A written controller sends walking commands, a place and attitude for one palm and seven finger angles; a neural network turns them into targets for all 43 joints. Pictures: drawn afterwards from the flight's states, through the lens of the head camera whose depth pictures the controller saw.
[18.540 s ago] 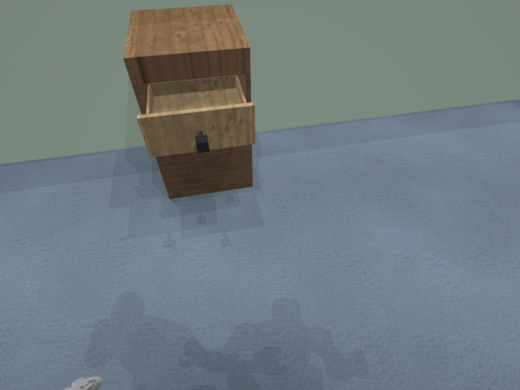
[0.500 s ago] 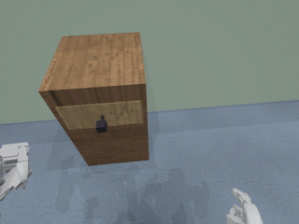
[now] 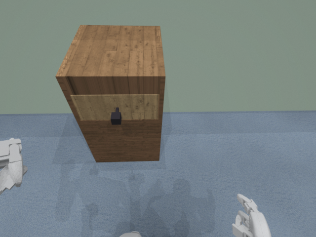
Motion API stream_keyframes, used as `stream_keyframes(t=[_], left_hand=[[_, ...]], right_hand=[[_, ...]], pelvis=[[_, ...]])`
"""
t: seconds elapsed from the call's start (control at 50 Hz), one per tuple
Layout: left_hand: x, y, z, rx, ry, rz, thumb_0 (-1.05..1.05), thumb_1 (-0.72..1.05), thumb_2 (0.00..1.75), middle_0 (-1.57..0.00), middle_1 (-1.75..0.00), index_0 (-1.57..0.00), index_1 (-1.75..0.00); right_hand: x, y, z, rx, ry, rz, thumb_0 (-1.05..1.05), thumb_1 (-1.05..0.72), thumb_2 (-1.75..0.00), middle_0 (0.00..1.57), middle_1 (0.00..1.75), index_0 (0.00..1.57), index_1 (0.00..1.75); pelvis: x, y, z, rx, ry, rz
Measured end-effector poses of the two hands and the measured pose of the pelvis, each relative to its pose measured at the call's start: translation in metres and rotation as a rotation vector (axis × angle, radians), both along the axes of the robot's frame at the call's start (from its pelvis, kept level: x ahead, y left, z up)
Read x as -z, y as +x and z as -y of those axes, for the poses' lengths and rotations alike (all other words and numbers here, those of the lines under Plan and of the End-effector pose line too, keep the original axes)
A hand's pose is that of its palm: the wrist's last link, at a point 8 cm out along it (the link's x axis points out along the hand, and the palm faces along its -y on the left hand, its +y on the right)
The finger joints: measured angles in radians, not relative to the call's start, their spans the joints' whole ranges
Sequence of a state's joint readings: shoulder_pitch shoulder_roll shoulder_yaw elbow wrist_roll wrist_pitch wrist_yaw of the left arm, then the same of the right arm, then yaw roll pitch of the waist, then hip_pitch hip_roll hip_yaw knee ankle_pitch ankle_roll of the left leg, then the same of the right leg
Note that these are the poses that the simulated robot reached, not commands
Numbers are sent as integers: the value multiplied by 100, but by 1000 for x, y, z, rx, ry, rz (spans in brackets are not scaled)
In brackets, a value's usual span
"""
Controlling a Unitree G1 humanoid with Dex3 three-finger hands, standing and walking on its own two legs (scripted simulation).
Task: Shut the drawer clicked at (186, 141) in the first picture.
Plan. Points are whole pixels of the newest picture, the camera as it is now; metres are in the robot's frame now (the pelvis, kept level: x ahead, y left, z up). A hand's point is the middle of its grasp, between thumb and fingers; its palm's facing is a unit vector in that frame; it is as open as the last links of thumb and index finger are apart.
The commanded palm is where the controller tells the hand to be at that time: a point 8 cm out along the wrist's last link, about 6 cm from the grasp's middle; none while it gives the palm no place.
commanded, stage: step back with the hand held close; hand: left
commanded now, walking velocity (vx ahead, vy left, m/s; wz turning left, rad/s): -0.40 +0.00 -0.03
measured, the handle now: (116, 114) +0.64 +0.23 -0.21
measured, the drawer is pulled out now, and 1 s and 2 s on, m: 0.00 0.00 0.00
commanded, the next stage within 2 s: stop stepping back and stand still in 0.60 s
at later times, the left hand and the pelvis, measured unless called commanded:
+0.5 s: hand (36, 204) +0.14 +0.19 +0.19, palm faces +0.18 -0.82 -0.55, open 3.3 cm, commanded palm +0.07 +0.26 +0.19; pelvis -0.07 -0.02 +0.00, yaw -2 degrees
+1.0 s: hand out of the picture +0.00 +0.23 +0.19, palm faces +0.32 -0.85 -0.42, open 3.3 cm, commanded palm -0.04 +0.27 +0.19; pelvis -0.18 +0.00 +0.01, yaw -3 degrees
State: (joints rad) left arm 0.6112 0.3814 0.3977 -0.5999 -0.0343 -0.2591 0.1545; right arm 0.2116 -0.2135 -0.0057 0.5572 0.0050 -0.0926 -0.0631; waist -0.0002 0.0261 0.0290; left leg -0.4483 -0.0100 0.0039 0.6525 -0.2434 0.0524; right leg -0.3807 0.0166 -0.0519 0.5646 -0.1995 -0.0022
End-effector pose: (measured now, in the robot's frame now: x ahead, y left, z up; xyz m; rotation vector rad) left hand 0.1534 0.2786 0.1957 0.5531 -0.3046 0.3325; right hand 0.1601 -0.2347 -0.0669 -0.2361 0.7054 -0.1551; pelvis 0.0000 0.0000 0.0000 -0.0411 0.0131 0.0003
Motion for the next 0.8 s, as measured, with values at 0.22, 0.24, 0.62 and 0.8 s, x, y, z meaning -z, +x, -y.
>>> stream_keyframes(t=[0.22, 0.24, 0.62, 0.8], left_hand=[[-7, -4, -8, 49, 61, 32, 1, 89, 90, -141, -160, -141, -160], [-9, -6, -8, 45, 69, 35, 1, 89, 90, -141, -160, -141, -160], [-11, -71, 11, 119, 64, 13, 1, 88, 90, -141, -160, -141, -160], [5, -113, 14, 148, -46, -42, 2, 89, 90, -141, -160, -141, -160]], right_hand=[[-4, -26, 4, 40, -39, -32, 1, -90, -90, 20, 30, 20, 30], [-4, -27, 3, 33, -37, -32, 1, -90, -90, 20, 30, 20, 30], [-8, -90, 27, 86, -32, -36, 1, -90, -90, 20, 30, 20, 30], [-24, -134, 6, 11, -27, 38, 1, -91, -90, 20, 30, 20, 30]], pelvis=[[-3, -13, -4, -22, -18, -33], [-3, -13, -2, -21, -16, -45], [-5, -77, 10, 24, -7, -34], [-10, -140, 2, 66, 0, -8]])
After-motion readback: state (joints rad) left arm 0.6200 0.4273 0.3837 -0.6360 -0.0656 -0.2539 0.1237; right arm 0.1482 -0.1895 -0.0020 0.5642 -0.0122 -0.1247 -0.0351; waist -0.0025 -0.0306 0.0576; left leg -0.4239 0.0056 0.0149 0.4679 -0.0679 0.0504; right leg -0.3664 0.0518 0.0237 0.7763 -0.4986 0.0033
